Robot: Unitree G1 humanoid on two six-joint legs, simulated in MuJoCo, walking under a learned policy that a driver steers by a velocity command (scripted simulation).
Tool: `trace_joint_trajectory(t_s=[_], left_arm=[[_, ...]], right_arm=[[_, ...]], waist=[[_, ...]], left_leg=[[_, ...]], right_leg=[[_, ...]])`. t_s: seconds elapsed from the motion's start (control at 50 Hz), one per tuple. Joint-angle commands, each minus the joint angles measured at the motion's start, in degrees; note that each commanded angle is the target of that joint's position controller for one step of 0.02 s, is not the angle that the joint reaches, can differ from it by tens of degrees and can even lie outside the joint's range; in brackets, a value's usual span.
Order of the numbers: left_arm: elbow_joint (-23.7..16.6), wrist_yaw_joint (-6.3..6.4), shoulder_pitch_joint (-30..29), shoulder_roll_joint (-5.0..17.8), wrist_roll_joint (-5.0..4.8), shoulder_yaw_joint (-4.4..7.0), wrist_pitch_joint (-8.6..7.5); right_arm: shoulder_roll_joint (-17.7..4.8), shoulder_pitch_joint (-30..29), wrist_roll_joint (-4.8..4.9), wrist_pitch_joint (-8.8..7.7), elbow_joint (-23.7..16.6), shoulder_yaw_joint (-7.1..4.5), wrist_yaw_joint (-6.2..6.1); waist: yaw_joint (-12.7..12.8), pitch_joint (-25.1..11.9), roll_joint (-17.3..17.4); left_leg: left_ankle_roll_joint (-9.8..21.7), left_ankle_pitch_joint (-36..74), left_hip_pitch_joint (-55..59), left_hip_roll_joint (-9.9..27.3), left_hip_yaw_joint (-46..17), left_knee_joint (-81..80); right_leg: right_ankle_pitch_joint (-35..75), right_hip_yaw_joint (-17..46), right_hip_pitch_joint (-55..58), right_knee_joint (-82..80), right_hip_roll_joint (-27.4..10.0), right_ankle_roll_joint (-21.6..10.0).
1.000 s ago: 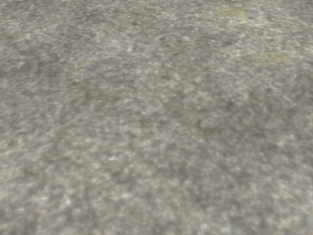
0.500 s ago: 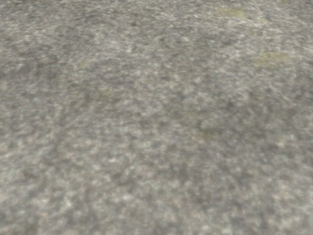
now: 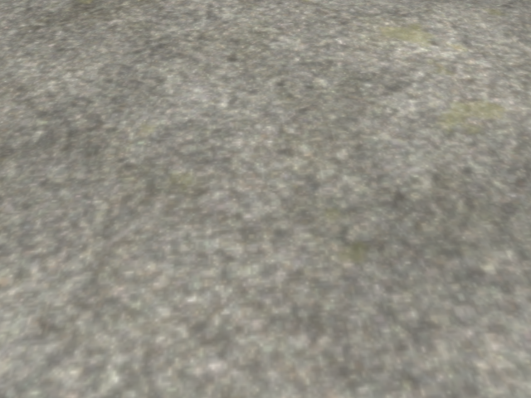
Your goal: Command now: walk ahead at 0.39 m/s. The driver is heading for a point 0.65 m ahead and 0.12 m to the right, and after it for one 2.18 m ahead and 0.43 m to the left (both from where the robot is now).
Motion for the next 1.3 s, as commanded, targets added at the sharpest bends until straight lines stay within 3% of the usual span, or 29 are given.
trace_joint_trajectory(t_s=[0.02, 0.06, 0.14, 0.24, 0.3, 0.34, 0.36, 0.38, 0.4, 0.42, 0.44, 0.46, 0.5, 0.58, 0.7, 0.78, 0.82, 0.86, 0.88, 0.9, 0.92, 0.94, 0.96, 0.98, 1.0, 1.02, 1.1, 1.2, 1.3], left_arm=[[-1.7, -0.32, 3.8, 4.9, 0.32, -0.23, -0.54], [-1.6, 0.30, 6.3, 4.4, 0.59, -0.68, 0.36], [-3.0, 1.88, 6.8, 7.7, 0.87, -0.37, 1.30], [-2.5, 2.15, 10.0, 8.9, -0.40, 0.45, 1.34], [-3.3, 2.12, 8.3, 10.3, -0.15, 1.27, 2.04], [-4.4, 1.96, 7.0, 9.5, 0.62, 1.00, 2.97], [-6.1, 1.76, 8.2, 6.6, 1.81, -0.14, 2.95], [-5.8, 1.18, 15.9, -2.4, 0.39, -2.24, 1.73], [-6.1, 1.08, 10.0, 5.0, -1.46, -0.43, 0.37], [-8.3, 1.23, 4.2, 8.1, -2.77, 0.65, -0.28], [-8.6, 1.87, 2.1, 7.7, -2.53, 0.82, -0.31], [-8.5, 2.29, 1.8, 6.9, -1.74, 1.35, 0.20], [-8.0, 2.14, 4.4, 4.3, -1.73, 1.63, 1.94], [-11.2, 2.29, -1.1, 4.2, -1.26, 2.35, 3.92], [-15.9, 0.12, -12.4, 3.4, -0.47, 1.92, 2.75], [-20.3, -1.56, -20.0, 2.3, -0.48, 1.04, 2.66], [-22.2, -2.45, -21.1, 2.9, -0.72, 1.17, 2.70], [-23.1, -2.98, -18.3, 5.2, -0.87, 2.21, 2.97], [-22.2, -2.99, -13.1, 6.8, -0.65, 3.18, 3.00], [-20.0, -2.45, -4.0, 9.6, -0.42, 4.82, 2.81], [-17.9, -0.97, 3.7, 14.1, 0.30, 6.19, 3.09], [-18.6, -0.36, 1.5, 17.9, 1.36, 5.94, 2.96], [-18.6, -0.19, 4.9, 13.2, 1.64, 4.63, 3.14], [-18.7, -0.04, 0.7, 11.0, 1.76, 3.86, 2.79], [-18.6, -0.26, -3.9, 9.5, 0.94, 3.45, 2.08], [-18.7, -0.13, -7.3, 7.2, 0.85, 2.82, 1.57], [-17.5, 0.14, -12.2, 6.3, 2.54, 2.41, 0.25], [-16.7, 2.98, -13.4, 9.1, 1.83, 3.10, 2.24], [-15.8, 3.89, -12.1, 10.3, 1.12, 3.52, 4.65]], right_arm=[[-5.3, -7.8, -0.60, -2.45, -5.8, -1.54, 0.87], [-3.6, -8.8, -0.90, -1.83, -6.2, -1.44, 1.60], [-0.3, -19.2, -1.07, -1.19, -10.3, 0.11, 1.96], [-2.4, -25.7, -0.44, -1.11, -13.1, 0.28, 3.02], [-5.6, -21.3, -0.63, -1.47, -12.7, -1.09, 3.42], [-9.6, -4.9, -0.42, -1.14, -7.9, -3.58, 2.73], [-14.2, 5.1, -1.22, -0.82, -6.1, -4.71, 1.95], [-15.4, 6.9, -2.14, -0.85, -5.1, -4.47, 2.68], [-9.7, 3.5, -1.77, -1.25, -5.5, -3.00, 2.77], [-7.6, -2.2, -1.62, -1.74, -6.3, -2.33, 2.63], [-6.2, -6.9, -1.83, -2.28, -6.9, -1.87, 2.76], [-4.5, -9.2, -2.33, -2.70, -6.7, -1.57, 2.99], [-2.5, -9.9, -3.17, -2.99, -5.4, -1.23, 3.07], [-5.0, -7.6, -3.36, -3.29, -3.5, -1.86, 1.78], [-7.4, -3.8, -3.19, -2.34, -3.0, -2.17, -0.36], [-8.4, 1.8, -2.39, -0.68, -1.6, -2.57, -0.68], [-9.4, 1.9, -2.03, 0.33, -1.9, -2.91, -0.70], [-11.2, 0.2, -1.81, 1.15, -3.0, -3.44, -1.08], [-11.3, 0.0, -1.87, 1.68, -3.1, -3.44, -1.23], [-10.9, -0.7, -1.65, 1.92, -3.1, -3.06, -1.19], [-9.3, 0.1, -2.35, 1.16, -4.1, -2.22, -0.84], [-1.1, 8.8, -2.50, -0.32, -4.1, 0.48, 0.68], [-7.8, 4.7, -0.09, -1.98, -2.6, -1.24, 1.26], [-8.6, -1.8, 2.23, -2.16, -4.8, -1.85, 1.27], [-7.1, -3.9, 1.52, -1.81, -5.2, -1.63, 0.76], [-7.2, -4.8, 0.16, -0.96, -4.3, -2.27, 0.07], [-3.8, 1.2, -0.87, 2.93, -2.2, -2.42, -0.88], [-3.9, -5.8, -1.52, 3.53, -6.4, -2.37, -0.36], [-4.7, -10.8, -1.54, 4.62, -10.2, -2.77, 0.88]], waist=[[1.1, 6.9, -5.3], [1.0, 5.7, -6.4], [2.4, 8.0, -5.5], [2.3, 10.0, -6.7], [-2.0, 5.2, -7.8], [-10.2, -5.0, -7.9], [-12.3, -13.4, 0.3], [-7.2, -22.8, 16.1], [-8.6, -15.4, 8.8], [-7.1, -6.4, 6.3], [-4.9, -2.7, 1.4], [-3.1, -0.6, 1.0], [-0.5, 0.1, 3.4], [-0.2, 4.2, 1.9], [-3.1, 6.1, -0.4], [-6.0, 7.7, -1.3], [-5.2, 7.2, -0.2], [-2.3, 3.4, 2.8], [0.9, 0.6, 3.7], [5.9, -3.9, 2.8], [8.2, -10.0, -3.4], [1.1, -19.3, -17.0], [5.8, -26.0, -6.2], [5.4, -17.5, -6.0], [2.5, -9.6, -1.9], [0.8, -6.4, -1.2], [-4.6, -3.0, -3.7], [-3.1, -2.8, -6.6], [-1.2, -1.6, -6.6]], left_leg=[[1.4, 8.6, -26.8, 6.1, -1.5, 3.5], [-0.1, 11.6, -24.1, 6.4, 0.9, -1.1], [-2.8, 19.3, -19.4, 4.6, 4.0, -17.9], [-1.0, 24.4, -13.7, 2.9, 4.0, -28.9], [1.8, 21.0, -5.7, 0.5, 4.9, -30.5], [4.8, 19.2, 16.7, -1.2, 5.3, -30.0], [8.1, 14.1, 34.6, 11.6, -9.9, -29.7], [16.6, -1.8, 47.3, 24.2, -39.2, -41.4], [13.1, -5.8, 40.2, 21.9, -39.5, -46.6], [10.2, -1.8, 30.9, 20.6, -29.1, -47.6], [8.9, 6.6, 22.1, 18.7, -21.2, -49.0], [7.7, 11.9, 16.1, 16.6, -14.7, -50.5], [6.6, 15.1, 10.8, 13.7, -6.9, -53.1], [7.9, 18.9, 9.2, 13.9, 0.1, -56.4], [6.3, 25.4, 14.9, 13.1, 9.1, -57.0], [6.0, 31.6, 24.8, 15.4, 12.2, -53.2], [5.3, 41.0, 28.2, 16.4, 13.8, -49.2], [4.1, 61.3, 29.5, 16.6, 15.4, -41.4], [3.6, 69.7, 28.1, 16.2, 15.3, -33.2], [1.8, 68.0, 23.5, 14.1, 15.6, -21.7], [-0.7, 46.5, 9.3, 10.8, 15.2, -5.0], [-4.7, -11.3, -12.8, -1.8, 10.8, 19.8], [-3.5, -13.2, -11.7, -1.3, -4.5, 23.6], [-2.5, -11.1, -14.9, 1.1, -5.9, 21.6], [-2.5, -7.5, -15.2, 4.2, -3.7, 14.7], [-2.7, -4.8, -13.2, 5.9, -3.2, 10.2], [-4.4, 3.1, -3.2, 5.6, -2.1, 3.0], [-5.5, 14.2, -6.6, 6.1, 1.1, -11.5], [-4.5, 11.8, -8.5, 5.4, 3.4, -17.8]], right_leg=[[8.1, 21.4, 14.6, -18.3, -16.6, -7.6], [17.0, 15.3, 13.5, -19.1, -14.3, -7.1], [20.3, 9.1, 6.5, -21.9, -12.5, -7.3], [21.6, 6.9, 8.4, -22.8, -15.1, -6.7], [41.8, 5.1, 14.2, -14.4, -16.5, -4.8], [52.1, 2.8, 8.1, 5.9, -12.8, -2.2], [30.8, 1.3, -6.1, 25.2, -8.5, -0.8], [-12.2, 5.5, -23.3, 43.9, 2.0, 1.6], [-12.3, 11.6, -28.3, 50.1, -0.8, 0.3], [-6.6, 9.9, -30.9, 50.3, -3.5, -0.7], [-0.9, 9.0, -27.7, 47.7, -6.7, -0.7], [2.2, 8.8, -24.7, 44.8, -8.4, -0.5], [4.5, 9.2, -19.7, 41.6, -10.1, -0.7], [10.4, 9.6, -27.0, 36.4, -10.8, 0.2], [24.2, 5.0, -30.7, 18.0, -9.2, 1.2], [21.4, 1.1, -34.4, 11.1, -8.1, 0.0], [16.4, -1.2, -33.0, 9.2, -6.5, -1.3], [10.8, -4.9, -25.2, 9.3, -2.6, -3.4], [8.7, -5.5, -17.5, 8.7, -0.1, -4.7], [15.3, -4.4, -4.0, 2.8, 1.9, -6.7], [29.3, 7.1, 14.6, 2.5, -6.3, -9.7], [45.5, 38.5, 33.9, -1.0, -26.6, -23.3], [51.6, 37.5, 31.8, -3.3, -26.8, -22.6], [55.6, 24.7, 25.4, -2.6, -24.5, -19.3], [51.5, 17.2, 15.6, -4.9, -21.2, -15.4], [46.6, 13.6, 9.3, -7.3, -19.1, -13.1], [49.3, 3.0, -4.3, -13.2, -16.1, -11.8], [43.7, -4.4, -0.3, -13.9, -14.9, -10.0], [36.4, -4.5, 5.2, -11.4, -18.3, -9.5]])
